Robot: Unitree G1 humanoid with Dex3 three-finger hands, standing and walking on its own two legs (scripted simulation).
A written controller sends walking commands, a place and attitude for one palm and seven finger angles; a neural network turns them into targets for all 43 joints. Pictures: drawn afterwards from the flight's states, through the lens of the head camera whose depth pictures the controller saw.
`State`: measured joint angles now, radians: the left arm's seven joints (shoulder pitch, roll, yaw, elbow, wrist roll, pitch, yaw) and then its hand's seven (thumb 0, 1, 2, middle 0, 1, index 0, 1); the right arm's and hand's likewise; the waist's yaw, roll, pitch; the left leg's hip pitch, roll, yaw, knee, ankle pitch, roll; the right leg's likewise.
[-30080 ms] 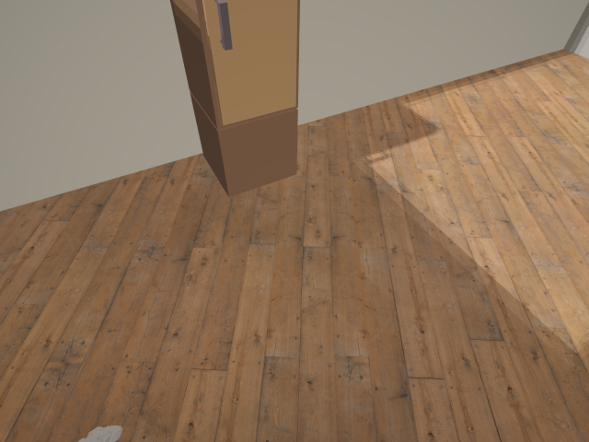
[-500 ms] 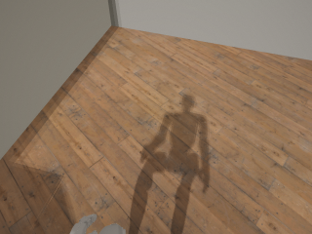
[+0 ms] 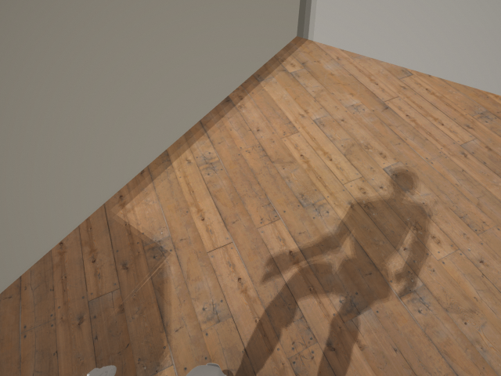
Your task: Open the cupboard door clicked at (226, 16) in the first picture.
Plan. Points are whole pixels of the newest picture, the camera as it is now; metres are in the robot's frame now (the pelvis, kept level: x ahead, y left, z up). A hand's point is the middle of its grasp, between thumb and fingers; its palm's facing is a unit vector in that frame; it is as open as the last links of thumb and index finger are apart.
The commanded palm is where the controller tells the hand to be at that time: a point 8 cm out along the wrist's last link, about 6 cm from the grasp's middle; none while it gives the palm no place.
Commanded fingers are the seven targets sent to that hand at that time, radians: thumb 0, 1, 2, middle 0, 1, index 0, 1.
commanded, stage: turn to face it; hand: left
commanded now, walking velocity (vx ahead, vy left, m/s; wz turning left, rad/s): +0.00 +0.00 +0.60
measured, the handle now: out of the picture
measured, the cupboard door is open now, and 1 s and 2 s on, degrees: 44 44 44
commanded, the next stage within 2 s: none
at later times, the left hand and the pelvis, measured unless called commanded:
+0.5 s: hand out of the picture +0.02 +0.22 -0.16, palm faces +0.34 -0.90 -0.25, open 7.4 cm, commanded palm none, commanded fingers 0.00 0.90 0.90 -0.20 -0.30 -0.20 -0.30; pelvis +0.01 -0.01 +0.01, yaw +19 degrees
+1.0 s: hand out of the picture -0.05 +0.15 -0.17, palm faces +0.62 -0.75 -0.22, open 7.4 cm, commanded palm none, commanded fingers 0.00 0.90 0.90 -0.20 -0.30 -0.20 -0.30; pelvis +0.03 -0.04 +0.00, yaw +39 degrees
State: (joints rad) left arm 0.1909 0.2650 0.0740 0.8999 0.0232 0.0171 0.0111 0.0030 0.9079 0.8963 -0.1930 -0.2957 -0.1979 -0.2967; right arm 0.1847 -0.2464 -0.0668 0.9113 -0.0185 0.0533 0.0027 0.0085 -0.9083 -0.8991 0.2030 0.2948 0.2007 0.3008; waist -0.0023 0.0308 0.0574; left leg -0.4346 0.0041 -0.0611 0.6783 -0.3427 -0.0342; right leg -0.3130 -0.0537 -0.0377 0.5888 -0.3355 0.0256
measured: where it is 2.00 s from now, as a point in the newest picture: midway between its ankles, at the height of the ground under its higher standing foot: outside the picture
